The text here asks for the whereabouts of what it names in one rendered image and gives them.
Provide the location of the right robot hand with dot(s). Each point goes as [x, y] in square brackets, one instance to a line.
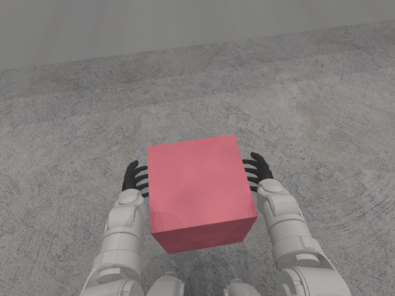
[262, 172]

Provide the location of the robot left upper arm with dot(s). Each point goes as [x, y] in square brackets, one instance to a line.
[123, 287]

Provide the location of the left robot thigh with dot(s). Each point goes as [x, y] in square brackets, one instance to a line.
[167, 286]

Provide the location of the carton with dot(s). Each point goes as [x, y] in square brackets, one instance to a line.
[199, 195]

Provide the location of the robot left forearm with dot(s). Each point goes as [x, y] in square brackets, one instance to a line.
[119, 254]

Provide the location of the robot right forearm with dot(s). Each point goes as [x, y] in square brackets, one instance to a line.
[292, 242]

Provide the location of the left robot hand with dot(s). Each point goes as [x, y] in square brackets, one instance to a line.
[130, 181]

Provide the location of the robot right upper arm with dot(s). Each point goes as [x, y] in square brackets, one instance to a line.
[309, 281]

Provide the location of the left robot shin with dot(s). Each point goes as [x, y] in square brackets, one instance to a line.
[170, 274]

